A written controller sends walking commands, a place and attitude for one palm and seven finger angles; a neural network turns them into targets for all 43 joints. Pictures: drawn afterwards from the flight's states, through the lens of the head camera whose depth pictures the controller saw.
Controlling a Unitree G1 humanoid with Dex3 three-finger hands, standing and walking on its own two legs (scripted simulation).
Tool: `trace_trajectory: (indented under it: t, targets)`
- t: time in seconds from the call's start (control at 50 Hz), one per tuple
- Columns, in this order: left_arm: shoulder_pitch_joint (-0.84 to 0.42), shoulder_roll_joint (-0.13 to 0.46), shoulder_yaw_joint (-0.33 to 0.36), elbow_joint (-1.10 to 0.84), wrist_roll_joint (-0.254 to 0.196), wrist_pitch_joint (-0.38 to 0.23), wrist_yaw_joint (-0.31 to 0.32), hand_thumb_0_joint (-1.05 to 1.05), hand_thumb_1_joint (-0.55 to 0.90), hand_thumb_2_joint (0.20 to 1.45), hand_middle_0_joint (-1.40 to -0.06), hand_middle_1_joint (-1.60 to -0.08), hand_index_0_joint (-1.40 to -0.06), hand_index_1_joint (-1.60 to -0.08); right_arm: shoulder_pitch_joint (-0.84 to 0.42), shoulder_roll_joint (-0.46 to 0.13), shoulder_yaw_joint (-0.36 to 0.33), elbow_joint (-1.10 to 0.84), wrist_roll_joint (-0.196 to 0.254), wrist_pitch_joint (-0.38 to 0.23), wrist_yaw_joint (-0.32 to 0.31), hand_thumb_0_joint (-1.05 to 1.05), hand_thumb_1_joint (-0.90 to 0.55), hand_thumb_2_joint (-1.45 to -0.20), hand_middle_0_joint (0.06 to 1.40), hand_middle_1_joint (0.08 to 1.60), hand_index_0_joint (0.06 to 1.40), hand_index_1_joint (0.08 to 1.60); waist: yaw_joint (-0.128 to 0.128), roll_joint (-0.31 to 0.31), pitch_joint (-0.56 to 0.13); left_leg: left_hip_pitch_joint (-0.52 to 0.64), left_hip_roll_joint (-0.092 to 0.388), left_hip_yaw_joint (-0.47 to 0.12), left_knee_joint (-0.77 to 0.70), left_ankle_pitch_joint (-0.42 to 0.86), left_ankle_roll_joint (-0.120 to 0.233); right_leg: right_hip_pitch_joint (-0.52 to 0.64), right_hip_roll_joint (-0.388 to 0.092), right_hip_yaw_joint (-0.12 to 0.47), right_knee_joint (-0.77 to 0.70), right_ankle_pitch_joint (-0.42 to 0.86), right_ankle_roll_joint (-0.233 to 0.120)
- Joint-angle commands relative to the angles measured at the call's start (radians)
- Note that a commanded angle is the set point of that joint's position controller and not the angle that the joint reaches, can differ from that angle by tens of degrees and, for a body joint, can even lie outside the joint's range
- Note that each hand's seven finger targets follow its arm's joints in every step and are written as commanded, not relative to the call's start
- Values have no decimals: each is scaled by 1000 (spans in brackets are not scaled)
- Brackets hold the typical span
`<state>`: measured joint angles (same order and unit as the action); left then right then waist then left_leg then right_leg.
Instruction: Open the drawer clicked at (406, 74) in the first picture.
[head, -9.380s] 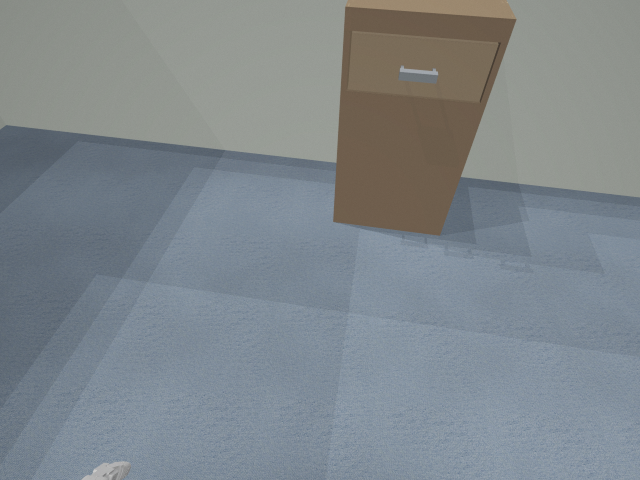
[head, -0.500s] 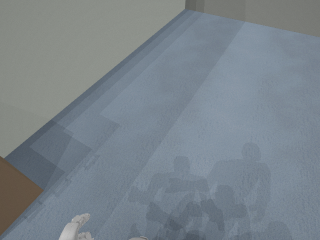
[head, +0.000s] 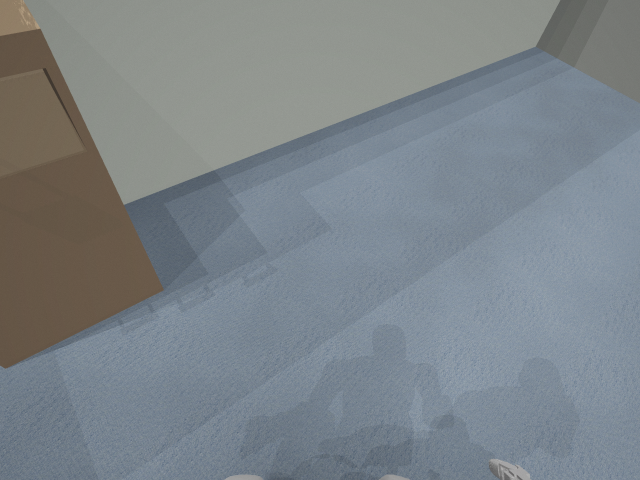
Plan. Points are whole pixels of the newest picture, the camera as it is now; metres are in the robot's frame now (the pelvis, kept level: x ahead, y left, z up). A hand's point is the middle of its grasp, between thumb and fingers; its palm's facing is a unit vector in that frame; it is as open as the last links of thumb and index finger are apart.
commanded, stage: turn to face it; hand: left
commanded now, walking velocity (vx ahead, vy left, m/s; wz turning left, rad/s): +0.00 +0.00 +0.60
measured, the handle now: out of the picture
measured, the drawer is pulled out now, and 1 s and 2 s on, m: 0.00 0.00 0.00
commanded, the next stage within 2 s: take the last steps up to it in 1.02 s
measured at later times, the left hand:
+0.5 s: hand out of the picture +0.07 +0.19 -0.12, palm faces +0.27 -0.91 -0.30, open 7.4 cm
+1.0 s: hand out of the picture -0.16 +0.17 -0.18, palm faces +0.58 -0.77 -0.25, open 7.4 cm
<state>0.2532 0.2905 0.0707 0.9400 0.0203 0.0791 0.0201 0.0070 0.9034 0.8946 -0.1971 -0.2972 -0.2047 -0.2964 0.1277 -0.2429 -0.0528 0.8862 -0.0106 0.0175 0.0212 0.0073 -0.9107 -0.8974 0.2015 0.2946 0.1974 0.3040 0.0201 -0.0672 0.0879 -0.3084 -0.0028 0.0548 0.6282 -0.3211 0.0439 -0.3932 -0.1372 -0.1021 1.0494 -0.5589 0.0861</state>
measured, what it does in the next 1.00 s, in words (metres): steps on the spot, turning left: right foot, then left foot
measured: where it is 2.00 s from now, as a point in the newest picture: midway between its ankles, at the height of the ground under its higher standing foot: outside the picture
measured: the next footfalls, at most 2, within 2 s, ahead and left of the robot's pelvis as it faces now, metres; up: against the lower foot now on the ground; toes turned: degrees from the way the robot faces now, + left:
right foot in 0.44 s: +0.07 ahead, -0.14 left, +0.00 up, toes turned +16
left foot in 0.92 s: -0.07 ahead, +0.08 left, +0.00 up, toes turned +37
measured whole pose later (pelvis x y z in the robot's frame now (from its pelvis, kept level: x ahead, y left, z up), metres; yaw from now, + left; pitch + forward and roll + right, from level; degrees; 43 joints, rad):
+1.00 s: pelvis -0.04 -0.01 +0.00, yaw +33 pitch -1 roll +0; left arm 0.30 0.27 0.06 0.99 0.02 0.07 0.03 0.01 0.90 0.89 -0.20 -0.30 -0.20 -0.30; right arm 0.12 -0.22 -0.04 0.92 -0.01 0.02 0.01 0.01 -0.91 -0.90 0.20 0.29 0.20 0.30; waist 0.04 -0.07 0.07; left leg -0.25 0.00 0.07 0.60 -0.34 0.04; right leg -0.36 -0.14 -0.12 0.91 -0.53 0.07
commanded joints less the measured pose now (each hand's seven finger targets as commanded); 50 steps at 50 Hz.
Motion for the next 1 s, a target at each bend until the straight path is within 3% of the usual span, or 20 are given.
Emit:
trace_trajectory:
  t: [0.0,0.08,0.18,0.3,0.38,0.4,0.42,0.44,0.46,0.48,0.54,0.76,0.84,0.86,0.88,0.9,0.92,0.94,0.96,0.98]
  targets:
    - [-89,69,13,-118,-5,-51,-8,0,900,900,-200,-300,-200,-300,71,-190,-44,-37,-8,-8,-33,0,-900,-900,200,300,200,300,-49,243,-127,204,241,-295,-248,640,107,-173,7,90,130,119,8]
    - [-79,65,12,-112,-5,-47,-5,0,900,900,-200,-300,-200,-300,86,-197,-45,-38,-6,-11,-31,0,-900,-900,200,300,200,300,-43,177,-145,212,216,-314,-273,562,108,-151,33,101,70,176,20]
    - [-147,62,11,-148,-8,-46,2,0,900,900,-200,-300,-200,-300,110,-198,-55,-37,-11,-2,-26,0,-900,-900,200,300,200,300,-61,194,-107,168,214,-412,-298,412,128,-143,51,117,-31,161,23]
    - [-168,45,4,-175,-15,-55,7,0,900,900,-200,-300,-200,-300,116,-199,-65,-37,-16,7,-26,0,-900,-900,200,300,200,300,-60,233,-124,123,189,-507,-259,454,134,-17,106,117,-247,117,3]
    - [-45,57,11,-153,-23,-71,13,0,900,900,-200,-300,-200,-300,79,-182,-68,-51,-8,15,-22,0,-900,-900,200,300,200,300,-2,201,-173,-8,114,-504,-169,385,67,258,128,101,-598,309,-16]
    - [-17,108,22,-148,-15,-82,18,0,900,900,-200,-300,-200,-300,86,-143,-66,-54,2,13,-16,0,-900,-900,200,300,200,300,10,90,-184,-140,58,-449,-84,230,11,408,30,185,-715,332,-39]
    - [-8,199,40,-154,1,-90,26,0,900,900,-200,-300,-200,-300,110,-71,-54,-70,8,11,-14,0,-900,-900,200,300,200,300,16,-203,-191,-324,-83,-225,153,-130,-75,507,-260,475,-800,340,-139]
    - [-18,208,33,-166,-2,-80,26,0,900,900,-200,-300,-200,-300,90,-119,-65,-79,-7,16,-17,0,-900,-900,200,300,200,300,14,-171,-157,-302,-77,-175,358,-269,-88,328,-375,516,-807,383,-227]
    - [-78,169,25,-184,-3,-77,26,0,900,900,-200,-300,-200,-300,114,-131,-73,-63,-12,29,-11,0,-900,-900,200,300,200,300,-21,-70,-114,-265,-47,-191,491,-200,-82,201,-321,433,-824,253,-240]
    - [-137,135,20,-188,-7,-79,25,0,900,900,-200,-300,-200,-300,121,-120,-75,-36,-16,43,-4,0,-900,-900,200,300,200,300,-45,-112,-68,-255,-23,-183,545,-152,-85,126,-262,385,-851,172,-209]
    - [-158,73,0,-183,-7,-85,17,0,900,900,-200,-300,-200,-300,158,-98,-67,-3,-17,51,9,0,-900,-900,200,300,200,300,-71,-97,-13,-262,1,-115,624,-25,-109,131,-151,167,-790,357,-163]
    - [57,132,20,-84,11,-83,15,0,900,900,-200,-300,-200,-300,-6,-61,-29,-25,-1,37,4,0,-900,-900,200,300,200,300,29,-139,-88,-163,27,0,224,-141,-119,322,-224,75,-678,708,-222]
    - [45,148,27,-57,9,-76,12,0,900,900,-200,-300,-200,-300,58,-60,-20,-6,5,16,-6,0,-900,-900,200,300,200,300,-4,-142,-135,38,-1,46,-49,-26,-92,279,-213,22,-560,780,-176]
    - [28,138,25,-56,-1,-71,10,0,900,900,-200,-300,-200,-300,105,-79,-24,7,3,9,-5,0,-900,-900,200,300,200,300,-37,-96,-156,156,8,34,-185,119,-81,214,-187,-20,-489,704,-130]
    - [42,92,18,-66,-10,-65,8,0,900,900,-200,-300,-200,-300,145,-157,-39,16,-2,-6,-8,0,-900,-900,200,300,200,300,-59,101,-206,327,143,-117,-271,296,-39,65,-117,-71,-316,499,-69]
    - [25,20,-6,-95,-13,-60,4,0,900,900,-200,-300,-200,-300,184,-252,-61,14,-2,-7,-13,0,-900,-900,200,300,200,300,-77,380,-202,400,385,-406,-285,661,60,-170,5,-64,-126,-61,-1]
    - [-15,32,-10,-99,-6,-47,12,0,900,900,-200,-300,-200,-300,210,-268,-61,31,-4,2,-21,0,-900,-900,200,300,200,300,-95,315,-198,321,430,-382,-265,734,138,-141,2,31,-25,-104,-16]
    - [-27,32,-7,-87,-3,-42,11,0,900,900,-200,-300,-200,-300,172,-226,-49,31,-8,-2,-31,0,-900,-900,200,300,200,300,-79,258,-156,273,389,-323,-279,684,146,-144,-8,54,18,-47,-20]
    - [-38,26,-4,-65,-3,-38,11,0,900,900,-200,-300,-200,-300,123,-200,-43,27,-11,-5,-40,0,-900,-900,200,300,200,300,-66,320,-122,238,337,-299,-280,670,133,-154,-6,72,46,7,-14]
    - [-39,41,-1,-46,-5,-39,6,0,900,900,-200,-300,-200,-300,75,-169,-31,18,-10,-4,-44,0,-900,-900,200,300,200,300,-49,288,-87,207,297,-260,-276,672,124,-149,1,82,69,69,-14]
